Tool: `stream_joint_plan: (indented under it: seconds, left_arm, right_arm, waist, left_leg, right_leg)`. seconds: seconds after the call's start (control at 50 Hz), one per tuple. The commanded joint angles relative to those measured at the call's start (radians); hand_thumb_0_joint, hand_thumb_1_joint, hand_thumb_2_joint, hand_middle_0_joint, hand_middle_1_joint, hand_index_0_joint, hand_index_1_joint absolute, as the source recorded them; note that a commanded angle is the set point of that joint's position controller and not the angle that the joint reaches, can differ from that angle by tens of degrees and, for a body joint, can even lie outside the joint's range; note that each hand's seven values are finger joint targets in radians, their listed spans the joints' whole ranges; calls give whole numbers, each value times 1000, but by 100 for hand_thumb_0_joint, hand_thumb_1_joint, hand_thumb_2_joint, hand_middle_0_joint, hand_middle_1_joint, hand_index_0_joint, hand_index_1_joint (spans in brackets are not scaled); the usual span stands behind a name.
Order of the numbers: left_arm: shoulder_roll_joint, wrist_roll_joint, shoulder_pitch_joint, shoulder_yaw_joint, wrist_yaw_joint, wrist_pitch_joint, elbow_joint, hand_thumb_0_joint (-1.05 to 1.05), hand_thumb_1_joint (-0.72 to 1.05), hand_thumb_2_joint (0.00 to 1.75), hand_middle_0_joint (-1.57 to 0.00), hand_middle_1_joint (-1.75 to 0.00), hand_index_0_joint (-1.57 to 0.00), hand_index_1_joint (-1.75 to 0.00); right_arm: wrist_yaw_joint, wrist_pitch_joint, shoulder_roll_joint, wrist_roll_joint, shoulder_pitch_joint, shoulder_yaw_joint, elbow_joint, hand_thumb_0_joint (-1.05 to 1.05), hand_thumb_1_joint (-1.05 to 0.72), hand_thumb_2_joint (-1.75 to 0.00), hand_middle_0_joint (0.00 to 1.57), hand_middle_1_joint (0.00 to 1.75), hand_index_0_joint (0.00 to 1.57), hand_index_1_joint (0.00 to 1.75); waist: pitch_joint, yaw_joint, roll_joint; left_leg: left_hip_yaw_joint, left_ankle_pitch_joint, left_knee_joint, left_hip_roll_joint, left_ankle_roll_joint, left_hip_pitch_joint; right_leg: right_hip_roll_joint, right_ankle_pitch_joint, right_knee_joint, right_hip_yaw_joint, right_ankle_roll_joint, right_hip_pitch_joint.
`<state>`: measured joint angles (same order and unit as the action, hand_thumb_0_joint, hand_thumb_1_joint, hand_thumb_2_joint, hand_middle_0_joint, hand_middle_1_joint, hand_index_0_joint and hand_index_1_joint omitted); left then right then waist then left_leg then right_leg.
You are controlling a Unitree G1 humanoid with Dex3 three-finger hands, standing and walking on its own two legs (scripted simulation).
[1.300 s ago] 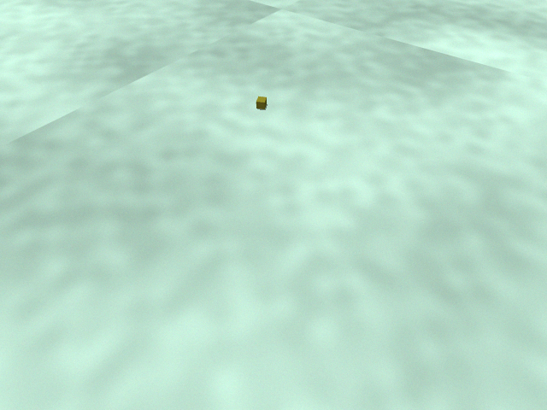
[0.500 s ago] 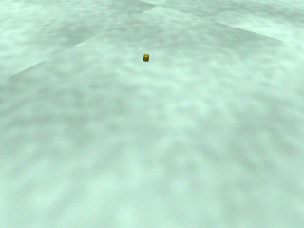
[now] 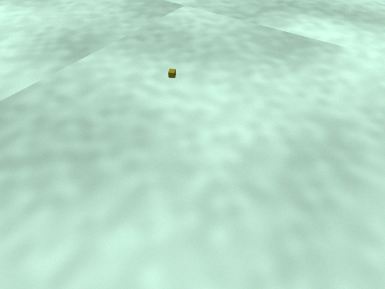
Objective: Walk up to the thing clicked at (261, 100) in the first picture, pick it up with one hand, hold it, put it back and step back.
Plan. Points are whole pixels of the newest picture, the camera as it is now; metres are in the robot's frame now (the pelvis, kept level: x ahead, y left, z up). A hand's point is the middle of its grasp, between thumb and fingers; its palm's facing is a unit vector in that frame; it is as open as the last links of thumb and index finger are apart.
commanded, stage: walk up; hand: left
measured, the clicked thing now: (172, 73) +2.03 +0.18 -0.76
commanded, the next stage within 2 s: none
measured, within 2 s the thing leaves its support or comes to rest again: neither
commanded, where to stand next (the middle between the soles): +1.61 -0.05 m, yaw -2 degrees
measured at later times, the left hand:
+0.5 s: hand (114, 274) +0.19 +0.19 -0.15, palm faces +0.04 -0.93 -0.37, open 7.4 cm
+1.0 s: hand (146, 126) +0.68 +0.17 -0.13, palm faces -0.08 -0.91 -0.42, open 7.4 cm
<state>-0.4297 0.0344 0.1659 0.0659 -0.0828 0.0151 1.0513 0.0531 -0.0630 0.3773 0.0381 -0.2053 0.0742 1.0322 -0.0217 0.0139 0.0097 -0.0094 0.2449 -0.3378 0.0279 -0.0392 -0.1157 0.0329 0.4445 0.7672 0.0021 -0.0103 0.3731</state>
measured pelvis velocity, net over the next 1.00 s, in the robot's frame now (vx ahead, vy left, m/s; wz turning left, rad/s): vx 0.53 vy -0.11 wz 0.00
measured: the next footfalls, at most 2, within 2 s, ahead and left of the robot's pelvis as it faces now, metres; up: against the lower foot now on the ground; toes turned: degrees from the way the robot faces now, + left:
right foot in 0.14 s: +0.15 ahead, -0.19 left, +0.00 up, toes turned -7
left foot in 0.60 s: +0.45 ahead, +0.06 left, +0.00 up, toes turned +5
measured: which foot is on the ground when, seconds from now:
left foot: down 0.00-0.16, up 0.18-0.58, down 0.60-1.00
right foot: up 0.00-0.12, down 0.14-0.64, up 0.66-1.00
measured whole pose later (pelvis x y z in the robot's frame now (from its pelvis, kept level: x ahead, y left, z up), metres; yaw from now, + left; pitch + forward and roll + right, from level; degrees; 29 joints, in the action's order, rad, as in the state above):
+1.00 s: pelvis +0.53 -0.11 -0.03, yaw +0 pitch -3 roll +3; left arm -0.46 0.00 0.17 0.06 -0.09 0.08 0.87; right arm 0.06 -0.07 0.43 0.00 -0.33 0.06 0.91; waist -0.05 0.06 0.01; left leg -0.08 0.48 -0.51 0.06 0.04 0.02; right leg 0.10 0.07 0.62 -0.03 -0.02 0.49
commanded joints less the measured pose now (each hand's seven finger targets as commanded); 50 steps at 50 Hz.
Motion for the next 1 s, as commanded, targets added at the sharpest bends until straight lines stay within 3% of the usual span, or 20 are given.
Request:
stream_joint_plan:
  seconds: [0.0,0.06,0.12,0.14,0.16,0.18,0.22,0.3,0.4,0.5,0.54,0.58,0.6,0.62,0.64,0.66,0.72,0.84,0.94,0.98]
  left_arm:
    - [-192,-5,-59,48,-27,33,-130,0,90,90,-20,-30,-20,-30]
    - [-199,-8,9,64,-27,31,-111,0,90,90,-20,-30,-20,-30]
    - [-260,-9,326,103,9,50,6,0,90,90,-20,-30,-20,-30]
    - [-327,6,439,123,26,57,16,0,90,90,-20,-30,-20,-30]
    - [-365,16,331,121,39,68,-49,0,90,90,-20,-30,-20,-30]
    - [-384,-3,159,103,37,71,-110,0,90,90,-20,-30,-20,-30]
    - [-360,-15,48,89,39,89,-148,0,90,90,-20,-30,-20,-30]
    - [-272,-32,13,66,46,113,-150,0,90,90,-20,-30,-20,-30]
    - [-276,-29,81,72,50,124,-158,0,90,90,-20,-30,-20,-30]
    - [-282,-25,149,72,47,109,-153,0,90,90,-20,-30,-20,-30]
    - [-290,-27,113,72,53,102,-166,0,90,90,-20,-30,-20,-30]
    - [-264,-38,124,59,62,87,-177,0,90,90,-20,-30,-20,-30]
    - [-208,-41,192,38,65,79,-183,0,90,90,-20,-30,-20,-30]
    - [-140,-65,238,20,59,80,-207,0,90,90,-20,-30,-20,-30]
    - [-224,-60,183,32,70,80,-196,0,90,90,-20,-30,-20,-30]
    - [-248,-50,107,24,73,87,-203,0,90,90,-20,-30,-20,-30]
    - [-195,-68,101,12,50,90,-204,0,90,90,-20,-30,-20,-30]
    - [-158,-42,43,13,4,72,-242,0,90,90,-20,-30,-20,-30]
    - [-179,-34,102,55,-4,71,-184,0,90,90,-20,-30,-20,-30]
    - [-227,-33,212,81,7,72,-152,0,90,90,-20,-30,-20,-30]
  right_arm:
    - [-5,-23,325,4,125,89,-121,0,-90,-90,20,30,20,30]
    - [3,-11,322,8,190,88,-136,0,-90,-90,20,30,20,30]
    - [2,6,228,20,204,58,-141,0,-90,-90,20,30,20,30]
    - [5,6,150,19,193,30,-159,0,-90,-90,20,30,20,30]
    - [2,12,146,-5,149,24,-170,0,-90,-90,20,30,20,30]
    - [-1,9,234,-11,121,43,-171,0,-90,-90,20,30,20,30]
    - [7,-2,306,-16,153,59,-128,0,-90,-90,20,30,20,30]
    - [36,9,260,-33,-2,57,-82,0,-90,-90,20,30,20,30]
    - [60,18,241,-21,156,50,-171,0,-90,-90,20,30,20,30]
    - [67,8,198,-15,267,39,-231,0,-90,-90,20,30,20,30]
    - [58,7,210,-12,189,52,-214,0,-90,-90,20,30,20,30]
    - [38,-2,246,8,-41,75,-151,0,-90,-90,20,30,20,30]
    - [23,-9,307,26,-203,102,-114,0,-90,-90,20,30,20,30]
    - [8,-14,398,26,-255,137,-143,0,-90,-90,20,30,20,30]
    - [3,-16,390,-15,-256,138,-149,0,-90,-90,20,30,20,30]
    - [-6,-14,375,-29,-221,136,-161,0,-90,-90,20,30,20,30]
    - [-23,-23,285,-39,-84,72,-202,0,-90,-90,20,30,20,30]
    - [-10,-58,293,-35,30,57,-254,0,-90,-90,20,30,20,30]
    - [-1,-53,308,-39,34,60,-242,0,-90,-90,20,30,20,30]
    - [-4,-49,275,-33,18,48,-242,0,-90,-90,20,30,20,30]
  waist:
    - [16,-23,-213]
    - [-6,-71,-230]
    - [75,-222,112]
    - [51,-270,363]
    - [-14,-207,328]
    - [-81,-120,233]
    - [-180,-65,104]
    - [-134,2,98]
    - [-145,-42,62]
    - [-85,-88,40]
    - [-33,-45,28]
    - [104,55,-85]
    - [211,108,-183]
    - [293,119,-393]
    - [312,130,-290]
    - [246,123,-211]
    - [88,36,-73]
    - [-118,-23,-143]
    - [-27,-72,-142]
    - [51,-142,-11]
  left_leg:
    - [212,428,216,244,-146,34]
    - [98,424,145,184,-115,-174]
    - [-51,518,-371,46,-59,-503]
    - [-85,493,-719,-75,-37,-682]
    - [103,357,-885,-96,10,-724]
    - [145,251,-887,-23,9,-687]
    - [177,143,-857,53,11,-612]
    - [144,-62,-698,47,34,-471]
    - [68,-160,-455,42,66,-503]
    - [-15,-182,-226,73,22,-355]
    - [-29,-162,-197,59,-11,-271]
    - [-73,-109,-112,-13,-54,11]
    - [30,7,-148,38,-117,311]
    - [517,85,-110,310,-224,568]
    - [717,20,-20,374,-307,611]
    - [667,-23,-1,401,-318,505]
    - [212,-406,-1,268,-177,170]
    - [27,-277,107,239,-189,-128]
    - [-8,2,-13,193,-128,-260]
    - [-47,-126,-274,142,-89,-310]
  right_leg:
    - [63,-38,-52,-16,20,94]
    - [52,-150,-162,-65,19,-161]
    - [-5,-158,-249,-112,6,-630]
    - [134,171,-412,129,-21,-641]
    - [330,484,-611,514,-53,-473]
    - [440,613,-768,709,-143,-330]
    - [387,441,-756,576,-180,-171]
    - [233,123,-691,165,-122,-152]
    - [195,-20,-709,39,-118,-220]
    - [222,-295,-621,-21,-146,-331]
    - [250,-528,-511,-21,-150,-387]
    - [167,-687,-116,-104,-111,-355]
    - [108,-553,169,-129,-70,-113]
    - [-65,-112,430,-108,-11,241]
    - [-84,75,494,24,-41,338]
    - [-21,56,531,85,-48,369]
    - [44,-96,404,120,-37,220]
    - [105,-221,-32,12,11,113]
    - [45,-452,-127,-83,-14,-230]
    - [24,-328,-143,-79,-46,-435]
